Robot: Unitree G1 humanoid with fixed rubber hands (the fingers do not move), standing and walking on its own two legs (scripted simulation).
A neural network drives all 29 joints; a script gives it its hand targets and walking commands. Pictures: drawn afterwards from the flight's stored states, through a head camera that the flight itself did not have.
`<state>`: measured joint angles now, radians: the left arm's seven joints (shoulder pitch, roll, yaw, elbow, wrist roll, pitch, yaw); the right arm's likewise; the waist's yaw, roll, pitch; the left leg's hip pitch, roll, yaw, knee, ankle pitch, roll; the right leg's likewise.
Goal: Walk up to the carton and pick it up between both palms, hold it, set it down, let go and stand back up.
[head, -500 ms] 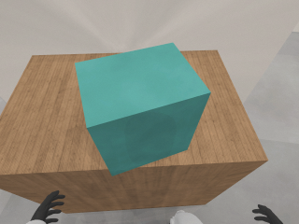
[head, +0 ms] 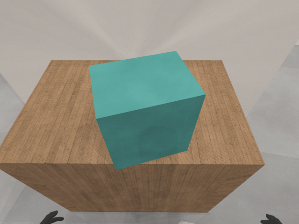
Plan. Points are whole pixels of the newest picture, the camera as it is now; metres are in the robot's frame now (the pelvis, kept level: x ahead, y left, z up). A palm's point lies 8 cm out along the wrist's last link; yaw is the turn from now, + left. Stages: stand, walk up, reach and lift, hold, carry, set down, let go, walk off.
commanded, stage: walk up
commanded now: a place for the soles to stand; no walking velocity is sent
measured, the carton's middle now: (144, 113) +0.40 +0.03 +0.08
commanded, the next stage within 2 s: reach and lift in 1.48 s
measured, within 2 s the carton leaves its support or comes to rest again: neither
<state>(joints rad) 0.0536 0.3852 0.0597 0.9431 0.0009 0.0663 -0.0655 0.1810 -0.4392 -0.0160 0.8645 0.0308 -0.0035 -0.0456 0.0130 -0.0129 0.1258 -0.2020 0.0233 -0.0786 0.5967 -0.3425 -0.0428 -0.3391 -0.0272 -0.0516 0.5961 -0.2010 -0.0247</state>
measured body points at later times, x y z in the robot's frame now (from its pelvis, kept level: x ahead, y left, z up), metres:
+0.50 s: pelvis +0.00 +0.00 +0.01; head +0.02 +0.01 +0.46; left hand +0.11 +0.31 -0.11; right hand +0.09 -0.32 -0.10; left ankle +0.00 +0.16 -0.73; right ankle +0.08 -0.11 -0.73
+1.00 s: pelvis +0.02 +0.01 +0.01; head +0.03 +0.00 +0.46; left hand +0.11 +0.31 -0.11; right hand +0.15 -0.30 -0.10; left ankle +0.00 +0.16 -0.73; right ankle +0.08 -0.11 -0.73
